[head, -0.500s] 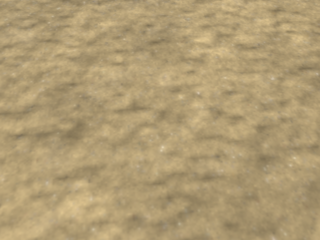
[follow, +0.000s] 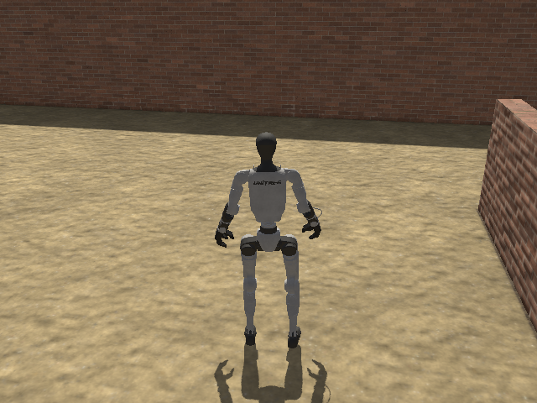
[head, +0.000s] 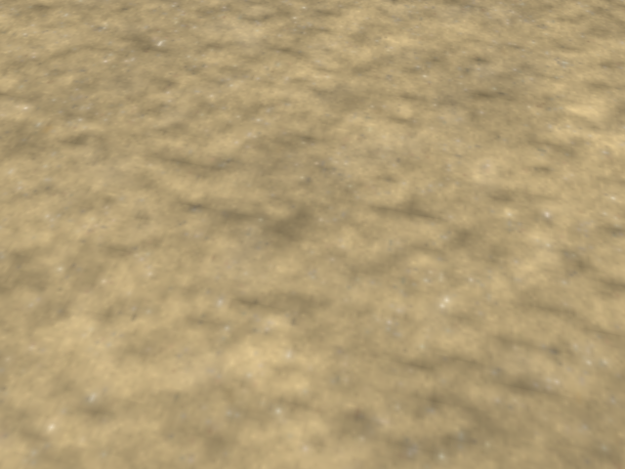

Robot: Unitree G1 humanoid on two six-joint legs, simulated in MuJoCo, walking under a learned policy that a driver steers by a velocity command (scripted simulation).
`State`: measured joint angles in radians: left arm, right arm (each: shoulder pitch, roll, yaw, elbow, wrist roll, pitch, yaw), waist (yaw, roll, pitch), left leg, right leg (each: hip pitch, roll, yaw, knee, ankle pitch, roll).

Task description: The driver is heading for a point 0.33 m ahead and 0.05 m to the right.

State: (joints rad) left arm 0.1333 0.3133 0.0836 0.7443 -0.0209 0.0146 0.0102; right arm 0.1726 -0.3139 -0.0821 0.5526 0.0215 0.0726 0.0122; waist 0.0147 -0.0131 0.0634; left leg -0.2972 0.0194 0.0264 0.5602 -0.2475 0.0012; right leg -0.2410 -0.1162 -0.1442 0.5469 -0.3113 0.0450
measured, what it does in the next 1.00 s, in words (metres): walks ahead: right foot, then left foot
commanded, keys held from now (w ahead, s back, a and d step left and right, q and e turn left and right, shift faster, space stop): q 0.20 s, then no key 0.16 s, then e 0.04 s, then w+e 0.46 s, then no key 0.14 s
